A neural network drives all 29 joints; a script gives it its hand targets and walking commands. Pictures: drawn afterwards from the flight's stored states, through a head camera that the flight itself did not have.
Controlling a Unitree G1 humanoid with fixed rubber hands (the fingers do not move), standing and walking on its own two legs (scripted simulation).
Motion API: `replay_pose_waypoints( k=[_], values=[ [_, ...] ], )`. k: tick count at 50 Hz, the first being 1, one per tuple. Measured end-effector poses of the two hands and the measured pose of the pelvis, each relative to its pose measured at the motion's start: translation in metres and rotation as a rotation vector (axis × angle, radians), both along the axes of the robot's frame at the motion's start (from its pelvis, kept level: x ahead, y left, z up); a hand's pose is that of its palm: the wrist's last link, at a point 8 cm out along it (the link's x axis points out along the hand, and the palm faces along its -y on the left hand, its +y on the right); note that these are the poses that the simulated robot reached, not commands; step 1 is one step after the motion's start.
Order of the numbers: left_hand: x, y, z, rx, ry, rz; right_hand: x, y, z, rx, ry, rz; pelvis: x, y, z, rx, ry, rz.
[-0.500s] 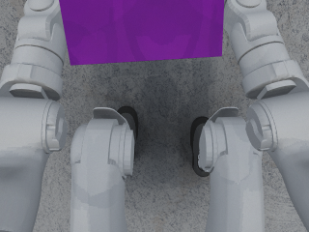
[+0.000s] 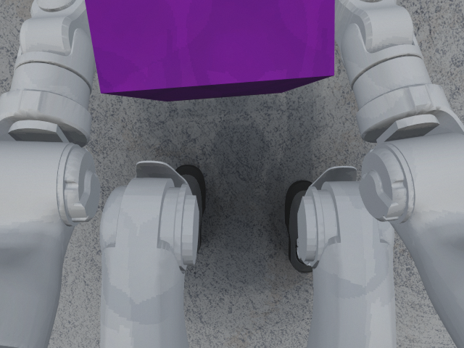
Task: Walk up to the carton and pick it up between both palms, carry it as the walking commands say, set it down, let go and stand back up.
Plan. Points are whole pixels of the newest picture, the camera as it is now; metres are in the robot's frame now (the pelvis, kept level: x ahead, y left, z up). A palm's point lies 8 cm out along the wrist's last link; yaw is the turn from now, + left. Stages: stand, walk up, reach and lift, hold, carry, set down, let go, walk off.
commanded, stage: reach and lift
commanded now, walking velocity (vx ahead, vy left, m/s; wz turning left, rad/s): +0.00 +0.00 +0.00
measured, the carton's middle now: (215, 10) +0.53 +0.07 -0.21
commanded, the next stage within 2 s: none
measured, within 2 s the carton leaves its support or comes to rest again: leaves its support in 0.22 s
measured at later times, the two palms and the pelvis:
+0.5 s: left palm out of the picture +0.54 +0.23 -0.11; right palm out of the picture +0.57 -0.08 -0.10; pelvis -0.01 +0.00 +0.02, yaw -1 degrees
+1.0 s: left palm out of the picture +0.54 +0.22 -0.08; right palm out of the picture +0.56 -0.09 -0.07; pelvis -0.01 +0.01 +0.05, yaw -1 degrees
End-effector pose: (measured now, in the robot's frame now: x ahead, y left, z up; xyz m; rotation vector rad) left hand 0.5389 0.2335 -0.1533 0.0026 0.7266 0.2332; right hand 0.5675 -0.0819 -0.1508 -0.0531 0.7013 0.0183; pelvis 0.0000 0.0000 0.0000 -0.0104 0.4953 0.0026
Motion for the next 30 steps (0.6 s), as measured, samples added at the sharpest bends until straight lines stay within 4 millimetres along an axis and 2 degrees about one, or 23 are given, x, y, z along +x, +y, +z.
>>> replay_pose_waypoints(
  k=[7,14,18,24,30],
  values=[
    [0.000,-0.002,0.000,0.001,0.003,0.005,0.002,-0.001,0.002,-0.022,0.009,0.001,0.001,0.000,0.001,0.000,0.002,-0.004],
    [0.001,-0.016,0.000,-0.021,0.001,-0.012,-0.001,-0.014,0.012,-0.048,0.008,-0.021,0.001,0.000,0.005,-0.012,-0.002,-0.002],
    [0.003,-0.019,0.012,-0.027,-0.016,-0.020,-0.003,-0.017,0.024,-0.061,-0.008,-0.022,-0.002,-0.001,0.010,-0.019,-0.010,-0.002],
    [-0.002,-0.006,0.037,-0.030,-0.060,0.015,-0.001,-0.004,0.048,0.002,-0.047,-0.049,-0.008,-0.003,0.018,-0.028,-0.024,0.001],
    [-0.007,0.011,0.052,0.003,-0.047,0.027,-0.004,0.013,0.051,0.007,-0.035,-0.019,-0.013,-0.002,0.025,-0.035,-0.019,0.019]
  ],
)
